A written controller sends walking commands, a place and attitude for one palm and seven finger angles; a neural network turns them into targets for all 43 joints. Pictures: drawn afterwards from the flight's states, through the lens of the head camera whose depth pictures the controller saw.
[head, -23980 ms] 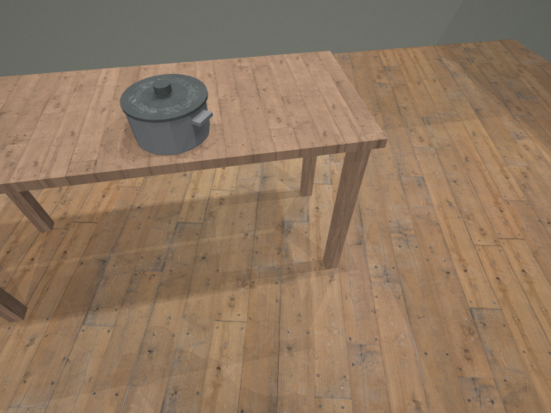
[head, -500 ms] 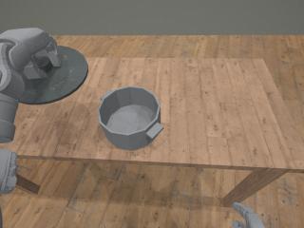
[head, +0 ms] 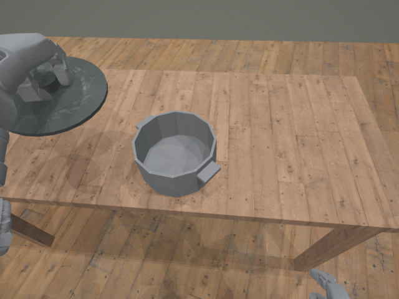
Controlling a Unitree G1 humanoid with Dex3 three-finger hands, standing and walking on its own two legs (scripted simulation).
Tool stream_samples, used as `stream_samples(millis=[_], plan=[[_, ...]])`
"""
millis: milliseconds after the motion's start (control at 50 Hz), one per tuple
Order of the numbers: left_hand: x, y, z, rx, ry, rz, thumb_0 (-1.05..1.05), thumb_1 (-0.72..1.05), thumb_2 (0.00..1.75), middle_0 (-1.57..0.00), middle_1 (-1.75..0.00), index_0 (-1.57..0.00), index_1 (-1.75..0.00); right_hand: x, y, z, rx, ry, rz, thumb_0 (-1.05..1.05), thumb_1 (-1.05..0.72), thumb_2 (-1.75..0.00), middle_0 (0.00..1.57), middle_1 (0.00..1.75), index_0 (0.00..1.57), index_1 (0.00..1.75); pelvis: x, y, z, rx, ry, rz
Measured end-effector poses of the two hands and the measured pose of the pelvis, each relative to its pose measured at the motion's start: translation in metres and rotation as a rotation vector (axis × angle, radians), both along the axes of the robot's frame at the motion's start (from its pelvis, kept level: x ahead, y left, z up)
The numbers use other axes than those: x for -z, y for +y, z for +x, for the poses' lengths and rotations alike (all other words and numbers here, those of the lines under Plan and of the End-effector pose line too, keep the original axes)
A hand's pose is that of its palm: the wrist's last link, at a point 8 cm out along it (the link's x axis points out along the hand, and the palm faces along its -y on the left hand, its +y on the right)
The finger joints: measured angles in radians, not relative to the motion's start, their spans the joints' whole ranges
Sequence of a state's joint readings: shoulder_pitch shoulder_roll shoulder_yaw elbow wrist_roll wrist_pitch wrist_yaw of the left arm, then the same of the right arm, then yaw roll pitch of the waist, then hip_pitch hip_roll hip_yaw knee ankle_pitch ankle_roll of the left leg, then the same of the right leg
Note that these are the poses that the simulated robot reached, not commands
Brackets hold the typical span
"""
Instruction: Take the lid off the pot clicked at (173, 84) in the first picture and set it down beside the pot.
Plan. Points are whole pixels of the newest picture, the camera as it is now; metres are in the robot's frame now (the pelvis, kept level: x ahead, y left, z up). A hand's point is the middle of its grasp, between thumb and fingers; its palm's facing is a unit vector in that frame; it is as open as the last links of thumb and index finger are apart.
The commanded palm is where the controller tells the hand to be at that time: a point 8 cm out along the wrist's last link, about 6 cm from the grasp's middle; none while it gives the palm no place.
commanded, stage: lower the lid onto the table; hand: left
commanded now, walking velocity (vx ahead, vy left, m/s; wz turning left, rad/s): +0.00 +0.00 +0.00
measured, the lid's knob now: (46, 82) +0.46 +0.30 +0.19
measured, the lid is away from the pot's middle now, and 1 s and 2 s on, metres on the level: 0.23 0.22 0.23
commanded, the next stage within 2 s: none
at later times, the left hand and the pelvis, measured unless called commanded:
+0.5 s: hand (40, 101) +0.42 +0.30 +0.18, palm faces -0.29 -0.03 -0.96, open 6.7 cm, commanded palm +0.41 +0.29 +0.25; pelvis +0.00 +0.00 +0.00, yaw +0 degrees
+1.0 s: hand (53, 117) +0.42 +0.30 +0.14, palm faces -0.37 -0.02 -0.93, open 6.7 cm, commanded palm +0.42 +0.30 +0.21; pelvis -0.01 +0.00 +0.00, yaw -1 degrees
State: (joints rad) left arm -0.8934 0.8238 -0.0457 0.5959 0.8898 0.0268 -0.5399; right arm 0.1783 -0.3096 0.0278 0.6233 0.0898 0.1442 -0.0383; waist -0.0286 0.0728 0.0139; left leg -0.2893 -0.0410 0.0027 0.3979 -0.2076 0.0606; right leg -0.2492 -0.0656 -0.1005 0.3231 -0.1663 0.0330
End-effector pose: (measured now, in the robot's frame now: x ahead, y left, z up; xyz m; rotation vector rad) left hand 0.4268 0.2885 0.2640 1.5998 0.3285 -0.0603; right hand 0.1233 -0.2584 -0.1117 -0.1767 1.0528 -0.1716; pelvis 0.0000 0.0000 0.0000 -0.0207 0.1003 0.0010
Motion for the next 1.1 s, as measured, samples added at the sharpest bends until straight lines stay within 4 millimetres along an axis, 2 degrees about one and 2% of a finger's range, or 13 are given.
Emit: stream_samples(millis=[120, 220, 320, 480, 680, 820, 980, 1100], plan=[[0.001, 0.001, 0.005, -0.026, 0.008, -0.035, 0.03, 0.31, 0.64, -0.75, -0.9, -0.79, -0.91, 0.0, 0.003, 0.004, 0.004, -0.015, 0.017, 0.01, -0.91, -0.9, 0.2, 0.3, 0.21, 0.3, 0.0, 0.0, 0.0, 0.006, 0.004, 0.001], [0.01, -0.001, 0.005, -0.024, 0.023, -0.022, 0.03, 0.31, 0.64, -0.75, -0.9, -0.79, -0.92, 0.0, 0.002, 0.002, 0.008, -0.014, 0.023, 0.01, -0.91, -0.9, 0.2, 0.3, 0.21, 0.3, 0.0, 0.0, 0.0, 0.01, 0.005, 0.001], [0.021, 0.0, 0.001, -0.013, 0.042, -0.04, 0.03, 0.31, 0.64, -0.75, -0.9, -0.79, -0.92, 0.0, -0.001, -0.003, 0.014, -0.002, 0.014, 0.01, -0.91, -0.9, 0.2, 0.3, 0.21, 0.3, 0.0, -0.001, 0.0, 0.012, 0.002, 0.001], [0.025, 0.006, -0.009, -0.006, 0.038, -0.047, 0.03, 0.31, 0.64, -0.75, -0.9, -0.79, -0.92, -0.001, -0.006, -0.009, 0.018, 0.006, 0.0, 0.01, -0.91, -0.9, 0.2, 0.3, 0.21, 0.3, 0.001, -0.002, -0.003, 0.008, -0.007, 0.0], [0.046, 0.005, -0.017, 0.02, 0.093, -0.053, 0.03, 0.31, 0.64, -0.75, -0.9, -0.79, -0.91, -0.002, -0.006, -0.014, 0.016, 0.012, -0.017, 0.01, -0.91, -0.9, 0.2, 0.3, 0.21, 0.3, 0.001, -0.002, -0.008, 0.005, -0.013, -0.003], [0.051, 0.008, -0.015, 0.028, 0.09, -0.06, 0.03, 0.31, 0.64, -0.75, -0.9, -0.79, -0.92, -0.002, -0.006, -0.02, 0.03, 0.016, -0.026, 0.01, -0.91, -0.9, 0.2, 0.3, 0.21, 0.3, 0.001, -0.001, -0.008, 0.007, -0.013, -0.005], [0.067, 0.006, -0.008, 0.053, 0.13, -0.047, 0.03, 0.32, 0.64, -0.74, -0.9, -0.79, -0.92, 0.002, -0.006, -0.032, 0.048, 0.053, -0.035, 0.01, -0.91, -0.9, 0.2, 0.3, 0.21, 0.3, 0.002, 0.002, -0.007, 0.012, -0.003, -0.006], [0.076, 0.011, 0.001, 0.049, 0.139, -0.079, 0.03, 0.32, 0.64, -0.74, -0.9, -0.79, -0.92, 0.002, -0.006, -0.04, 0.075, 0.076, -0.045, 0.01, -0.91, -0.9, 0.2, 0.3, 0.21, 0.3, 0.002, 0.004, -0.003, 0.021, 0.004, -0.006]])
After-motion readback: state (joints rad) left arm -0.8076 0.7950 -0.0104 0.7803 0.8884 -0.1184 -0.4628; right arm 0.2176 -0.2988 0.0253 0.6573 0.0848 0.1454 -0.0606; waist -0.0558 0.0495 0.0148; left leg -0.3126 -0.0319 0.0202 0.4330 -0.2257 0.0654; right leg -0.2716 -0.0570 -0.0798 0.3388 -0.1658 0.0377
